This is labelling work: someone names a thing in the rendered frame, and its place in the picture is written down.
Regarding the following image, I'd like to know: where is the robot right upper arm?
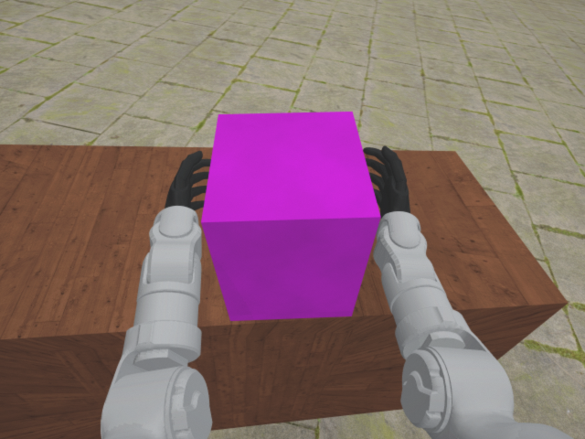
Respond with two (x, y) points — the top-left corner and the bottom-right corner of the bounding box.
(400, 346), (574, 439)

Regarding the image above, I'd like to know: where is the robot left upper arm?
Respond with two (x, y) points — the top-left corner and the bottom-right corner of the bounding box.
(101, 366), (212, 439)

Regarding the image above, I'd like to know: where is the left robot hand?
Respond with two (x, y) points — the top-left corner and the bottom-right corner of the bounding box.
(165, 151), (211, 210)

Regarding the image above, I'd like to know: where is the pedestal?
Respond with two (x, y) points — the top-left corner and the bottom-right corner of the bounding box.
(0, 145), (568, 439)

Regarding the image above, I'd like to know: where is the left robot forearm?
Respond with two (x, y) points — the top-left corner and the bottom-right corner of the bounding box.
(101, 206), (202, 439)

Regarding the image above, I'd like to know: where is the right robot forearm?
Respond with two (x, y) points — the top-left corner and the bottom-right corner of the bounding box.
(373, 211), (514, 413)

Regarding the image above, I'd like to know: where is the carton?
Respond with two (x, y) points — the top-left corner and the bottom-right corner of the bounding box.
(201, 112), (381, 321)

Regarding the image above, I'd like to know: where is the right robot hand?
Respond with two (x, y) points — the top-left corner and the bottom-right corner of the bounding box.
(363, 146), (410, 218)

